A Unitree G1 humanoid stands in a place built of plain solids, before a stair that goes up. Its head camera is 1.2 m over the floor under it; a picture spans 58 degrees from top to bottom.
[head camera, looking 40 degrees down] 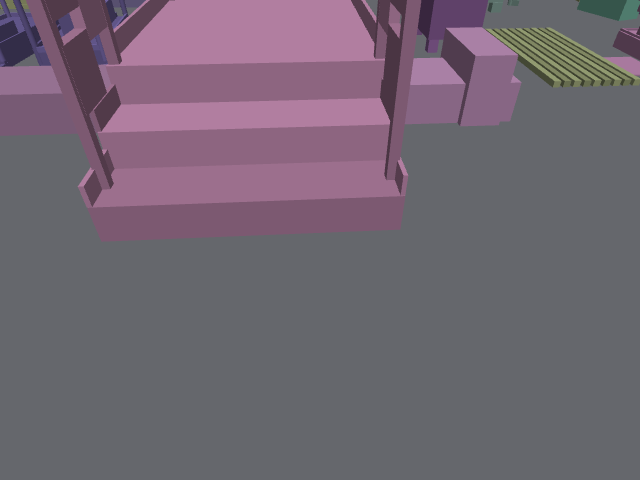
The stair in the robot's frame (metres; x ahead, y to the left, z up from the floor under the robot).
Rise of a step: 0.18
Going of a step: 0.30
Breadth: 1.30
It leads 4 degrees to the left of straight ahead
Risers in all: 3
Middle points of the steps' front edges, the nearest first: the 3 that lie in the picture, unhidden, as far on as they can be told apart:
1.46 0.29 0.18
1.76 0.31 0.36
2.06 0.33 0.54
